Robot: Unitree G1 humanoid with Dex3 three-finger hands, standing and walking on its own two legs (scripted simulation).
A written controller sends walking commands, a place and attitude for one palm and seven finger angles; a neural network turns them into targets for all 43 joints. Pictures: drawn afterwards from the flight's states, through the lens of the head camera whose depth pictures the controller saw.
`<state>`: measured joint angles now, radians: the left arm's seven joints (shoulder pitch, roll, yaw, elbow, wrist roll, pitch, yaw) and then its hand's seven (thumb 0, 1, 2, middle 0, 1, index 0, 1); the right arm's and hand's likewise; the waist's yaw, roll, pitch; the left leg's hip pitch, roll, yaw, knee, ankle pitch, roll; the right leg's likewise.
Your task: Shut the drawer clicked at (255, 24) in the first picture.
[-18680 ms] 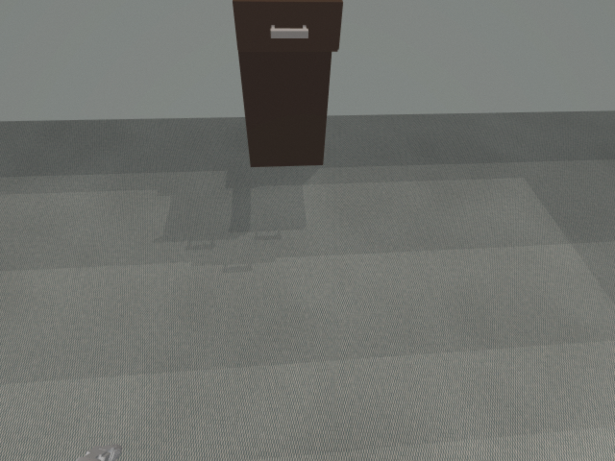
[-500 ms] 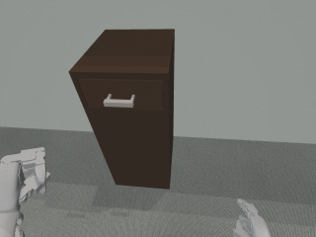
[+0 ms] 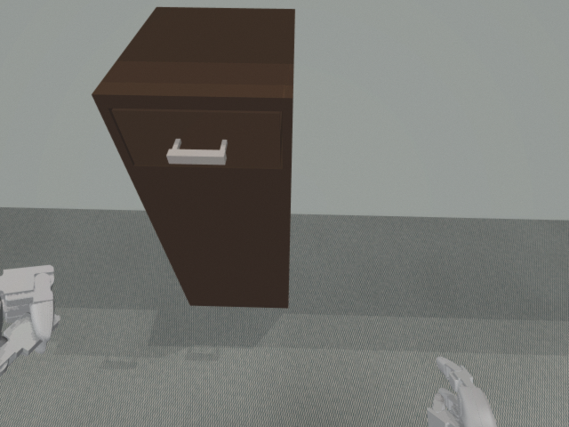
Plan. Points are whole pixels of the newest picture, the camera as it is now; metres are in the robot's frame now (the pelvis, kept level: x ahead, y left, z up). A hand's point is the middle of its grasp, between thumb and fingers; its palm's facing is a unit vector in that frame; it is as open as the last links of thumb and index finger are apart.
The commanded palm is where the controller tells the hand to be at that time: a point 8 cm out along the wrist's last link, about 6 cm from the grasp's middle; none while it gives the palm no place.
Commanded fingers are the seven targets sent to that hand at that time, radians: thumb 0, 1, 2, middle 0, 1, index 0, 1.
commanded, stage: step back with the hand held close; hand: left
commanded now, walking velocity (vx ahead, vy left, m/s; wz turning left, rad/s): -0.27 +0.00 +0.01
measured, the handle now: (199, 150) +0.61 +0.21 +0.02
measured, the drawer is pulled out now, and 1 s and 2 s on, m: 0.00 0.00 0.00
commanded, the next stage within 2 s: stop stepping back and stand still in 0.94 s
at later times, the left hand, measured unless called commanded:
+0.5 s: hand out of the picture +0.14 +0.26 +0.17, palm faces +0.39 -0.78 -0.49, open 3.3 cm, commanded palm +0.07 +0.29 +0.18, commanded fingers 0.00 0.90 0.90 -1.40 -1.60 -1.40 -1.60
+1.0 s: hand out of the picture +0.03 +0.22 +0.16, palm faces +0.39 -0.80 -0.45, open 3.2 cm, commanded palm -0.05 +0.26 +0.18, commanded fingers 0.00 0.90 0.90 -1.40 -1.60 -1.40 -1.60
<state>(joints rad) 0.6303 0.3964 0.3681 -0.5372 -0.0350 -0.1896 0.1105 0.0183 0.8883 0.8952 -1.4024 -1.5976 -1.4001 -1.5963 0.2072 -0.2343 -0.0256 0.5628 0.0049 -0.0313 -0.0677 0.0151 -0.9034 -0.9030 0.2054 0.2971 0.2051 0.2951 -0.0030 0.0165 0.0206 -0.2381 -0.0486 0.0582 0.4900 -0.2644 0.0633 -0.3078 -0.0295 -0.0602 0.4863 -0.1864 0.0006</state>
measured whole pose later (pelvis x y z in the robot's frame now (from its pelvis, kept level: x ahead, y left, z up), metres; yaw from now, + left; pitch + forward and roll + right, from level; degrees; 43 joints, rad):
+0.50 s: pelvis -0.05 +0.01 -0.01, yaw +3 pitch +3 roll -3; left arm 0.61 0.41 0.42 -0.60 0.01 -0.25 0.14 0.02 0.89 0.90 -1.41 -1.60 -1.40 -1.60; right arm 0.28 -0.20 -0.01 0.57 -0.01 -0.09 -0.08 0.01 -0.90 -0.90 0.21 0.30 0.21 0.30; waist -0.03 0.00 -0.02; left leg -0.41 -0.04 0.00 0.59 -0.22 0.08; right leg -0.33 0.05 0.01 0.69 -0.29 0.01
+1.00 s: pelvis -0.17 -0.02 +0.00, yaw +3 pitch +4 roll +1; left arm 0.59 0.38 0.37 -0.59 -0.02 -0.20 0.15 0.01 0.89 0.90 -1.40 -1.60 -1.40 -1.60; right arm 0.18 -0.23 -0.01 0.58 0.00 -0.03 -0.09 0.01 -0.90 -0.90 0.21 0.30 0.21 0.30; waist -0.02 -0.04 -0.03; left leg -0.33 0.02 0.01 0.60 -0.33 0.01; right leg -0.41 0.01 -0.01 0.48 -0.15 -0.03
